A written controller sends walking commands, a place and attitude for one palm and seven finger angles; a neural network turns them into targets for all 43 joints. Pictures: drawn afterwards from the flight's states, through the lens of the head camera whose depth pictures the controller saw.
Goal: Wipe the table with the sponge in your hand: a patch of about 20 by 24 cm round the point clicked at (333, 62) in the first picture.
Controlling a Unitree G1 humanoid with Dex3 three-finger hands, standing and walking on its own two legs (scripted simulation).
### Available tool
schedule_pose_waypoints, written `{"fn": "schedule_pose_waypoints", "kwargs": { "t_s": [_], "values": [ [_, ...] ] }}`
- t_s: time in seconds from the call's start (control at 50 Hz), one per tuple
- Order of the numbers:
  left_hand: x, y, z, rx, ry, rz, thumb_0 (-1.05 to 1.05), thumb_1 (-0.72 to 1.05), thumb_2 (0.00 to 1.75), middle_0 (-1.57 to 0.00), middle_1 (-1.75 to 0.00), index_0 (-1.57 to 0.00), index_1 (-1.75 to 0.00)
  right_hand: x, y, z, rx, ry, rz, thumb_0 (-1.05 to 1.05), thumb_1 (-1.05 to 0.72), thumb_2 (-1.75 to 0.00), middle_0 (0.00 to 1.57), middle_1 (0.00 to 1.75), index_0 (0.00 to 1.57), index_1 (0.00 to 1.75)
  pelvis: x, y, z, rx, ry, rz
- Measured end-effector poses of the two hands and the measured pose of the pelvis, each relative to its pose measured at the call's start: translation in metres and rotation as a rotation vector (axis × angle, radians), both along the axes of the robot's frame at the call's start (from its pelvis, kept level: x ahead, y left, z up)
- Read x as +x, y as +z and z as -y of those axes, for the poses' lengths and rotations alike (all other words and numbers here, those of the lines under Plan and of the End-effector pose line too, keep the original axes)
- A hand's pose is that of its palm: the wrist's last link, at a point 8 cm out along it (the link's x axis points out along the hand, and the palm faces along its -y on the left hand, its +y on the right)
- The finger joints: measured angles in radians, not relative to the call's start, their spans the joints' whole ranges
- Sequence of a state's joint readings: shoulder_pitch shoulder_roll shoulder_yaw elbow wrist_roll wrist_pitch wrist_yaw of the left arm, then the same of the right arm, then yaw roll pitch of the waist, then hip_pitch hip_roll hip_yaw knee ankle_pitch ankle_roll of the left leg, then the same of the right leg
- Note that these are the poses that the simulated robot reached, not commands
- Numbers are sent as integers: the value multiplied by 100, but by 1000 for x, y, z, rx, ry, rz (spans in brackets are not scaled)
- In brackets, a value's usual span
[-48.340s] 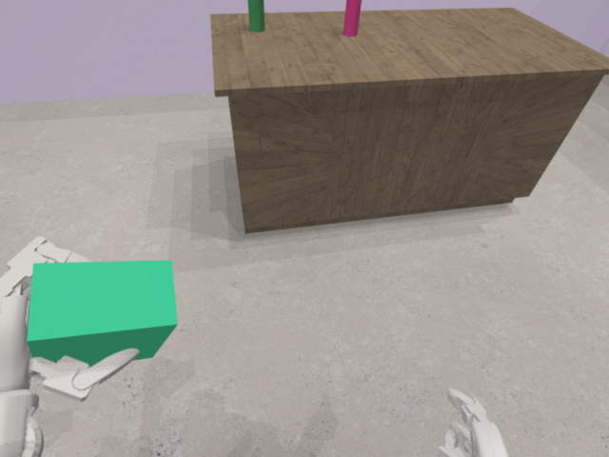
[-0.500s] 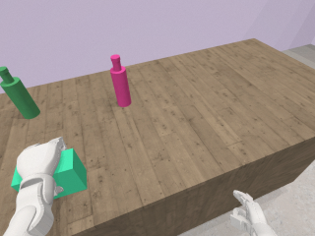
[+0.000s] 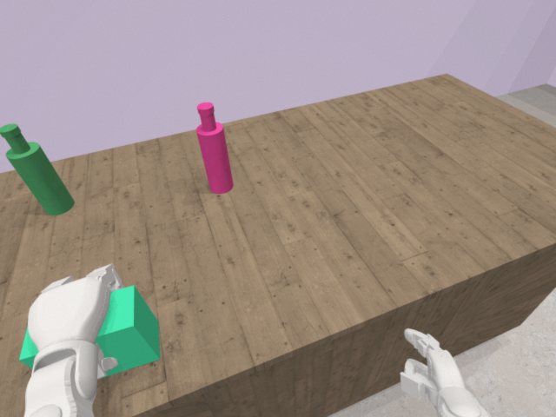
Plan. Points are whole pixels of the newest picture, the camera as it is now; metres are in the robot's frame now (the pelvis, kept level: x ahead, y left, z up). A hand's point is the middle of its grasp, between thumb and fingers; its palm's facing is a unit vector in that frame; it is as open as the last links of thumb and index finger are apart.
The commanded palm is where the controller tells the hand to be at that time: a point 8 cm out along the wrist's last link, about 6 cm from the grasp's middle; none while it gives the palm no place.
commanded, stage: lift the sponge slowly off the table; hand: left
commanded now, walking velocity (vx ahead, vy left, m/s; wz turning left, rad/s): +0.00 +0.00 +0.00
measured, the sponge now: (104, 343) +0.20 +0.30 +0.01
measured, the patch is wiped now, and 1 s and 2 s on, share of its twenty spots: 1.00 1.00 1.00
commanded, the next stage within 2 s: none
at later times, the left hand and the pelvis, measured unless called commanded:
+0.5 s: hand (96, 337) +0.19 +0.27 +0.06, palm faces +0.03 -0.14 -0.99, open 10.5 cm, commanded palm +0.15 +0.27 +0.13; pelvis -0.01 -0.01 +0.00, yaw +1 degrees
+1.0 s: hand (84, 331) +0.18 +0.28 +0.09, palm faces +0.04 -0.13 -0.99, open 10.5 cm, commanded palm +0.16 +0.27 +0.16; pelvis -0.02 -0.03 +0.00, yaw +2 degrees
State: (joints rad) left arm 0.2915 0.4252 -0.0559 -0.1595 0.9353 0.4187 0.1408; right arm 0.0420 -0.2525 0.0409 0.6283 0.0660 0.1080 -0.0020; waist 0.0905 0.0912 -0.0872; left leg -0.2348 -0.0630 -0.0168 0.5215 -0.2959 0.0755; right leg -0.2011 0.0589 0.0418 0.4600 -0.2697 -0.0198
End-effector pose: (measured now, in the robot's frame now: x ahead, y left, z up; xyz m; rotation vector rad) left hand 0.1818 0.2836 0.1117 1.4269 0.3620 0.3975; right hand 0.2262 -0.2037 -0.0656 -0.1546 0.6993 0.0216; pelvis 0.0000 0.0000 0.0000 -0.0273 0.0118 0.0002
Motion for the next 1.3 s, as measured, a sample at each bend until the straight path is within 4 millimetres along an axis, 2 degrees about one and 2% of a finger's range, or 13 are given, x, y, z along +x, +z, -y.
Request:
{"fn": "schedule_pose_waypoints", "kwargs": {
  "t_s": [0.26, 0.42, 0.66, 0.88, 1.14, 1.3],
  "values": [
    [-4, 1, 1, -22, 23, -15, 0, -52, 103, -60, -135, -68, -131, 5, 5, -3, -21, 25, 17, 2, -90, -90, 20, 30, 20, 30, -4, 0, 3, 2, 8, 18],
    [-15, 5, 11, -42, -6, -13, 0, -52, 103, -62, -134, -69, -130, 4, 5, -3, -19, 38, 29, 2, -90, -90, 20, 30, 20, 30, -5, 1, 5, 3, 9, 32],
    [-18, 10, 14, -49, 5, -19, 0, -54, 104, -64, -131, -72, -127, 3, 9, -1, -30, 58, 45, 2, -90, -90, 21, 30, 20, 30, -12, 3, 14, 8, 17, 62],
    [-26, 27, 11, -27, 20, -4, 0, -54, 104, -65, -131, -72, -127, 3, 14, 6, -37, 64, 70, 2, -90, -90, 21, 30, 20, 30, -19, 4, 23, 12, 20, 84],
    [-14, 45, 20, -12, -33, 21, 0, -54, 104, -65, -131, -73, -127, -2, 17, 13, -39, 53, 98, 2, -90, -90, 21, 30, 20, 30, -26, 5, 29, 17, 20, 91],
    [-17, 57, 17, -11, -6, 38, 0, -54, 104, -65, -131, -73, -127, -7, 14, 17, -30, 49, 84, 2, -90, -90, 21, 30, 20, 30, -28, 5, 30, 19, 16, 92]
  ]
}}
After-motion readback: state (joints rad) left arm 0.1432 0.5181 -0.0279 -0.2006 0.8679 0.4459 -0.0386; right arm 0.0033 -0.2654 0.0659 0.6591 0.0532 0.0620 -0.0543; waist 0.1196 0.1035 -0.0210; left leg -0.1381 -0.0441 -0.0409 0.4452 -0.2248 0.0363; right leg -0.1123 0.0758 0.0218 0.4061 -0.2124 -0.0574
